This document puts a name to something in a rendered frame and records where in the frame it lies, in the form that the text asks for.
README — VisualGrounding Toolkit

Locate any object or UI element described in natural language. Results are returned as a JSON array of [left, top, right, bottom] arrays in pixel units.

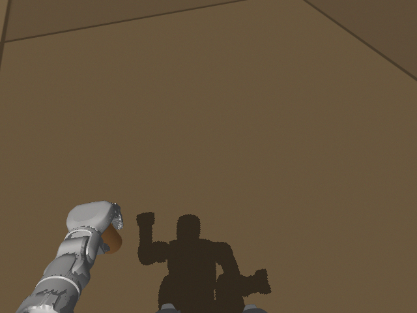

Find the can
[[101, 224, 122, 254]]

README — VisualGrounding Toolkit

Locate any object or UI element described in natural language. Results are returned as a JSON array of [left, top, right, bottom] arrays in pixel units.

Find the left robot arm
[[15, 227, 101, 313]]

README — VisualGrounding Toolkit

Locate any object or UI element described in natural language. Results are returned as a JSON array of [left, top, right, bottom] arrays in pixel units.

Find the left robot hand
[[66, 200, 123, 255]]

